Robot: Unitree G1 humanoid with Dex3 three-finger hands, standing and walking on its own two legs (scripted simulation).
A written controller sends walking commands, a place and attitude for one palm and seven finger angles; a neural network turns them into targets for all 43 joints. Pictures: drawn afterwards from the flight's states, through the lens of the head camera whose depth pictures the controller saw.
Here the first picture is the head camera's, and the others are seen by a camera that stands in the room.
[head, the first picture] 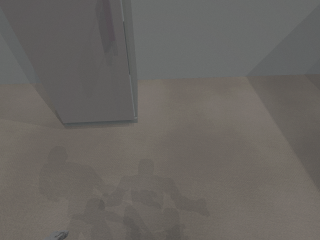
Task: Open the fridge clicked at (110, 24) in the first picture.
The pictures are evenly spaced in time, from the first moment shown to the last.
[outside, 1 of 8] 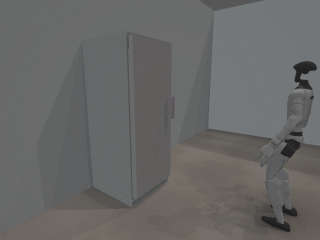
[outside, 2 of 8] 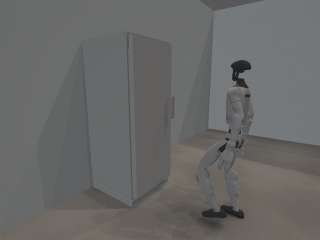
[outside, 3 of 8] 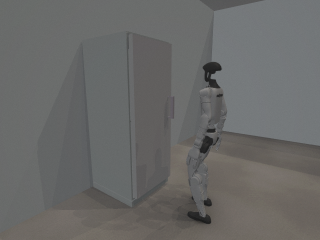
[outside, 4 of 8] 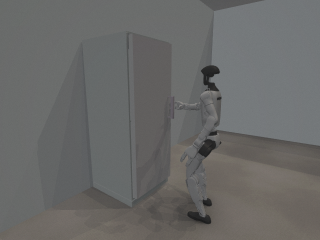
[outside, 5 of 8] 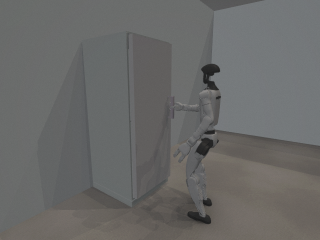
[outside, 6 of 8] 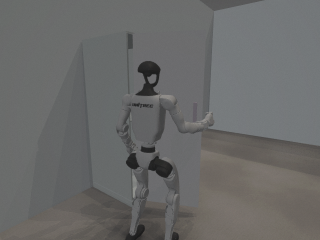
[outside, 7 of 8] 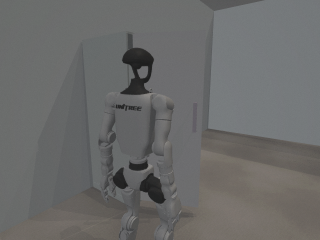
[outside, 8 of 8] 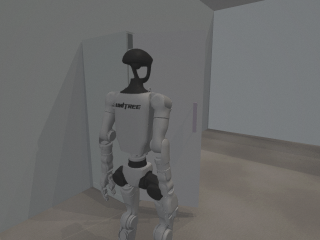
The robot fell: no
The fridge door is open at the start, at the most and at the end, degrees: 0 68 66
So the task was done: yes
